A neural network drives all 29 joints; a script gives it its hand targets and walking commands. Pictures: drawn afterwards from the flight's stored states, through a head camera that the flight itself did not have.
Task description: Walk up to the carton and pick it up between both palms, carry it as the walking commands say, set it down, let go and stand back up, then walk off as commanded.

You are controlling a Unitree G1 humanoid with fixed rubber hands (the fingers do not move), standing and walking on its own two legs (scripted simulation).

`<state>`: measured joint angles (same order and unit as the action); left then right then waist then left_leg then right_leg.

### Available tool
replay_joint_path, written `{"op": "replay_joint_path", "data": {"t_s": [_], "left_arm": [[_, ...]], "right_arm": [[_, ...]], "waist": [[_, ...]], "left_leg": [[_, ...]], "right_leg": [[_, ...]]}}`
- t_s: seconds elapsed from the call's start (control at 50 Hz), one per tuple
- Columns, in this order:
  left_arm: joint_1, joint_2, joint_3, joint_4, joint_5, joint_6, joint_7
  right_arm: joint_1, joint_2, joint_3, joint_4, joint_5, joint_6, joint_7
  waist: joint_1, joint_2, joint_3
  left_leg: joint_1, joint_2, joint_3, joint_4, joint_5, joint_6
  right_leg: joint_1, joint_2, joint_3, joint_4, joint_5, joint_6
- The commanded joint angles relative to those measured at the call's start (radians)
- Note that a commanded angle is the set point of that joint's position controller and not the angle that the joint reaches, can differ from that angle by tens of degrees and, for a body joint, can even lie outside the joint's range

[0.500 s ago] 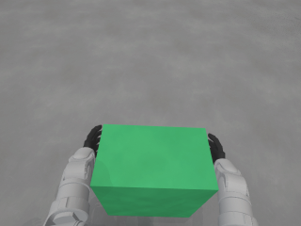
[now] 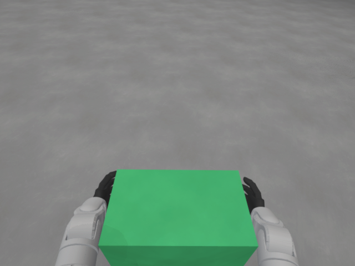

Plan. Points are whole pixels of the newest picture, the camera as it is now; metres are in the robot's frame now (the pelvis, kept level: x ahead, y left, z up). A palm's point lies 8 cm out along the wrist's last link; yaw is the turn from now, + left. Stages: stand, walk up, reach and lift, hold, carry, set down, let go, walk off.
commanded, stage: reach and lift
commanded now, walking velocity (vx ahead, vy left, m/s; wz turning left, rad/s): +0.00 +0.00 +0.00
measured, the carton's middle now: (176, 233) +0.23 -0.01 -0.05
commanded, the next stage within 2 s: hold in 1.34 s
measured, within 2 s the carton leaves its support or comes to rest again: neither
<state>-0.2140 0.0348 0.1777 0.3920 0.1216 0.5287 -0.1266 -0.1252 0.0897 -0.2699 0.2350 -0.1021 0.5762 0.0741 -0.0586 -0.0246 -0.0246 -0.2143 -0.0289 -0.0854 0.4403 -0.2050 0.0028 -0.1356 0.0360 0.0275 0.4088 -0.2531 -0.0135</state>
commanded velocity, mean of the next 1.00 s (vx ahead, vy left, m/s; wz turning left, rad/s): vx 0.00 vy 0.00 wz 0.00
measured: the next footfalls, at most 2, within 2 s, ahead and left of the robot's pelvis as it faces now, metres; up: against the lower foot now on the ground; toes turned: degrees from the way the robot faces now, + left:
none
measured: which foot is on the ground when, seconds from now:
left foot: down 0.00-1.00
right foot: down 0.00-1.00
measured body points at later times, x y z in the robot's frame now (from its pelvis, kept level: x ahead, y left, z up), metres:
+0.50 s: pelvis -0.03 +0.02 +0.00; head -0.08 +0.03 +0.45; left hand +0.29 +0.17 +0.04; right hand +0.25 -0.19 +0.05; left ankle +0.02 +0.12 -0.74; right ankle -0.02 -0.11 -0.74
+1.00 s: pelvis -0.01 +0.02 +0.00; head -0.05 +0.02 +0.45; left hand +0.29 +0.18 +0.04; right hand +0.26 -0.18 +0.04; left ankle +0.02 +0.12 -0.74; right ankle -0.02 -0.11 -0.74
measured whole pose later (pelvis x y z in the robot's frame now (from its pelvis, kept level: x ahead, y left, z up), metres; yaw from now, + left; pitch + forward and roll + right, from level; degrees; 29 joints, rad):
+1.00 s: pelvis -0.01 +0.02 +0.00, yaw -2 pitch -7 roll +0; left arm -0.21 -0.01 0.20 0.18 0.14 0.72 -0.10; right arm -0.18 0.05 -0.26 0.13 -0.09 0.74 0.12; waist -0.02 -0.01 0.04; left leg -0.06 -0.05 -0.03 0.33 -0.15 0.03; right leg -0.03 0.01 0.08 0.36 -0.22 0.01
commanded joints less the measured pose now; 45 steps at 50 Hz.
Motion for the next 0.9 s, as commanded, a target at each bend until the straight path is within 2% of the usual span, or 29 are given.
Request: {"op": "replay_joint_path", "data": {"t_s": [0.0, 0.04, 0.06, 0.1, 0.12, 0.14, 0.16, 0.2, 0.22, 0.26, 0.3, 0.32, 0.34, 0.38, 0.42, 0.44, 0.48, 0.5, 0.54, 0.56, 0.58, 0.6, 0.64, 0.7, 0.74, 0.78, 0.82, 0.84, 0.88], "left_arm": [[-0.482, -0.833, -0.506, -0.157, -0.075, 0.009, -0.135], [-0.477, -0.873, -0.560, -0.184, -0.121, 0.016, -0.145], [-0.605, -0.833, -0.568, -0.312, -0.133, 0.013, -0.136], [-0.455, -0.899, -0.592, -0.165, -0.157, 0.042, -0.156], [-0.478, -0.868, -0.585, -0.197, -0.171, 0.047, -0.151], [-0.508, -0.779, -0.488, -0.147, -0.113, 0.060, -0.150], [-0.498, -0.860, -0.523, -0.166, -0.122, 0.065, -0.150], [-0.551, -0.823, -0.544, -0.231, -0.145, 0.073, -0.148], [-0.569, -0.809, -0.471, -0.146, -0.131, 0.089, -0.151], [-0.570, -0.894, -0.560, -0.226, -0.168, 0.101, -0.153], [-0.590, -0.868, -0.526, -0.209, -0.160, 0.119, -0.141], [-0.591, -0.894, -0.551, -0.225, -0.182, 0.122, -0.131], [-0.587, -0.865, -0.533, -0.234, -0.170, 0.117, -0.135], [-0.528, -0.873, -0.523, -0.229, -0.137, 0.137, -0.133], [-0.604, -0.872, -0.475, -0.182, -0.121, 0.140, -0.134], [-0.608, -0.881, -0.479, -0.184, -0.130, 0.142, -0.130], [-0.671, -0.892, -0.491, -0.200, -0.135, 0.132, -0.137], [-0.640, -0.893, -0.468, -0.154, -0.137, 0.141, -0.143], [-0.702, -0.901, -0.445, -0.150, -0.112, 0.146, -0.143], [-0.704, -0.918, -0.465, -0.170, -0.127, 0.145, -0.143], [-0.652, -0.952, -0.474, -0.168, -0.138, 0.148, -0.144], [-0.655, -0.934, -0.506, -0.223, -0.146, 0.145, -0.137], [-0.660, -0.902, -0.496, -0.269, -0.150, 0.142, -0.134], [-0.622, -0.898, -0.435, -0.166, -0.100, 0.165, -0.138], [-0.714, -0.915, -0.520, -0.275, -0.130, 0.162, -0.130], [-0.607, -0.904, -0.503, -0.237, -0.118, 0.173, -0.122], [-0.564, -0.949, -0.538, -0.298, -0.143, 0.164, -0.113], [-0.576, -0.929, -0.538, -0.316, -0.138, 0.170, -0.108], [-0.552, -0.865, -0.503, -0.258, -0.112, 0.177, -0.107]], "right_arm": [[-0.528, 0.805, 0.565, -0.085, 0.097, 0.014, 0.121], [-0.516, 0.798, 0.590, -0.133, 0.103, 0.029, 0.128], [-0.545, 0.796, 0.595, -0.113, 0.122, 0.033, 0.132], [-0.497, 0.813, 0.633, -0.166, 0.128, 0.053, 0.115], [-0.545, 0.806, 0.645, -0.208, 0.123, 0.065, 0.113], [-0.536, 0.762, 0.547, -0.128, 0.078, 0.080, 0.112], [-0.599, 0.767, 0.631, -0.200, 0.135, 0.067, 0.129], [-0.602, 0.795, 0.600, -0.152, 0.137, 0.099, 0.138], [-0.638, 0.713, 0.495, -0.107, 0.085, 0.107, 0.136], [-0.683, 0.778, 0.630, -0.212, 0.153, 0.118, 0.137], [-0.669, 0.739, 0.560, -0.177, 0.117, 0.120, 0.141], [-0.730, 0.765, 0.617, -0.222, 0.146, 0.118, 0.146], [-0.628, 0.786, 0.570, -0.115, 0.117, 0.129, 0.147], [-0.670, 0.776, 0.563, -0.148, 0.135, 0.134, 0.153], [-0.683, 0.732, 0.513, -0.109, 0.105, 0.133, 0.160], [-0.725, 0.753, 0.542, -0.111, 0.109, 0.139, 0.164], [-0.775, 0.740, 0.525, -0.102, 0.108, 0.117, 0.175], [-0.786, 0.757, 0.527, -0.110, 0.110, 0.124, 0.172], [-0.743, 0.768, 0.473, 0.028, 0.076, 0.132, 0.188], [-0.761, 0.804, 0.489, -0.001, 0.098, 0.127, 0.188], [-0.796, 0.793, 0.535, -0.061, 0.112, 0.118, 0.190], [-0.745, 0.790, 0.529, -0.075, 0.104, 0.122, 0.183], [-0.701, 0.775, 0.514, -0.083, 0.067, 0.135, 0.178], [-0.743, 0.724, 0.478, -0.098, 0.057, 0.130, 0.175], [-0.746, 0.755, 0.496, -0.058, 0.086, 0.128, 0.183], [-0.748, 0.741, 0.535, -0.140, 0.092, 0.118, 0.180], [-0.681, 0.705, 0.553, -0.183, 0.110, 0.118, 0.180], [-0.704, 0.718, 0.559, -0.185, 0.110, 0.119, 0.172], [-0.669, 0.681, 0.522, -0.164, 0.068, 0.131, 0.165]], "waist": [[0.014, 0.054, -0.197], [-0.028, 0.013, -0.253], [0.009, 0.087, -0.264], [-0.040, 0.025, -0.302], [0.007, -0.019, -0.280], [-0.016, 0.008, -0.080], [0.027, 0.011, -0.205], [0.032, -0.008, -0.179], [-0.005, 0.028, -0.034], [0.018, 0.045, -0.171], [0.015, 0.052, -0.143], [0.005, -0.017, -0.177], [0.011, -0.010, -0.161], [0.045, 0.061, -0.144], [0.022, 0.063, -0.111], [0.039, -0.009, -0.092], [0.018, 0.036, -0.164], [0.045, 0.019, -0.101], [0.044, 0.057, -0.110], [0.014, 0.028, -0.113], [0.046, 0.034, -0.153], [0.029, 0.108, -0.140], [0.043, -0.038, -0.160], [0.039, 0.062, -0.061], [0.015, 0.122, -0.158], [0.040, 0.059, -0.164], [0.008, 0.052, -0.216], [0.042, 0.062, -0.185], [0.026, -0.023, -0.126]], "left_leg": [[0.146, -0.056, -0.021, -0.065, 0.293, 0.016], [0.249, -0.061, -0.026, -0.066, 0.262, 0.014], [0.196, -0.069, 0.007, -0.068, 0.269, 0.000], [0.270, -0.055, -0.015, -0.061, 0.310, 0.023], [0.256, -0.057, -0.007, -0.071, 0.323, 0.016], [0.157, -0.067, 0.000, -0.098, 0.166, 0.032], [0.217, -0.065, -0.008, -0.092, 0.212, 0.022], [0.239, -0.058, 0.006, -0.129, 0.159, 0.018], [0.136, -0.052, 0.011, -0.128, 0.068, 0.021], [0.252, -0.063, 0.020, -0.113, 0.138, 0.014], [0.230, -0.051, 0.015, -0.139, 0.075, 0.008], [0.239, -0.055, -0.006, -0.139, 0.102, 0.004], [0.237, -0.042, 0.009, -0.138, 0.113, 0.012], [0.243, -0.056, 0.016, -0.144, 0.129, -0.002], [0.218, -0.047, 0.019, -0.141, 0.009, 0.006], [0.195, -0.051, 0.018, -0.151, -0.034, 0.008], [0.228, -0.050, 0.014, -0.150, -0.045, 0.007], [0.214, -0.044, 0.004, -0.154, -0.102, 0.012], [0.205, -0.054, 0.026, -0.162, -0.105, -0.005], [0.214, -0.050, 0.030, -0.148, -0.073, 0.007], [0.234, -0.057, 0.031, -0.155, 0.029, -0.007], [0.259, -0.050, 0.027, -0.152, 0.141, -0.013], [0.286, -0.044, 0.028, -0.151, 0.113, -0.004], [0.195, -0.042, 0.017, -0.169, -0.049, -0.001], [0.247, -0.054, 0.030, -0.151, 0.050, -0.019], [0.242, -0.057, 0.023, -0.160, 0.091, -0.013], [0.362, -0.024, -0.002, -0.130, 0.231, -0.014], [0.301, -0.052, 0.020, -0.128, 0.195, -0.021], [0.247, -0.054, 0.019, -0.160, 0.095, -0.005]], "right_leg": [[0.064, 0.034, 0.061, -0.062, 0.312, 0.033], [0.086, 0.045, 0.057, -0.082, 0.270, 0.029], [0.106, 0.034, 0.058, -0.073, 0.285, 0.017], [0.117, 0.035, 0.062, -0.077, 0.353, 0.039], [0.102, 0.047, 0.057, -0.081, 0.335, 0.040], [-0.020, 0.027, 0.053, -0.110, 0.211, 0.034], [0.061, 0.032, 0.071, -0.101, 0.225, 0.019], [0.040, 0.060, 0.031, -0.112, 0.111, 0.026], [-0.053, 0.041, 0.042, -0.116, 0.067, 0.013], [0.023, 0.038, 0.044, -0.111, 0.110, 0.022], [0.019, 0.045, 0.047, -0.111, 0.071, 0.009], [0.046, 0.063, 0.023, -0.097, 0.097, 0.013], [0.023, 0.044, 0.045, -0.105, 0.102, 0.012], [0.051, 0.047, 0.046, -0.122, 0.089, 0.007], [0.000, 0.037, 0.043, -0.118, -0.006, -0.002], [-0.018, 0.045, 0.039, -0.113, -0.072, -0.002], [-0.025, 0.039, 0.041, -0.120, -0.064, 0.001], [-0.024, 0.033, 0.050, -0.120, -0.094, -0.005], [-0.017, 0.036, 0.036, -0.139, -0.116, -0.006], [-0.031, 0.035, 0.038, -0.124, -0.086, -0.001], [0.018, 0.039, 0.038, -0.126, -0.009, 0.003], [0.018, 0.042, 0.037, -0.116, 0.099, -0.003], [0.018, 0.057, 0.047, -0.128, 0.061, 0.003], [-0.002, 0.042, 0.038, -0.131, -0.049, -0.015], [0.022, 0.048, 0.041, -0.127, 0.041, -0.010], [0.035, 0.049, 0.043, -0.131, 0.060, -0.016], [0.002, 0.063, 0.035, -0.107, 0.154, -0.014], [0.029, 0.062, 0.049, -0.112, 0.129, -0.012], [0.008, 0.066, 0.034, -0.127, 0.045, -0.005]]}}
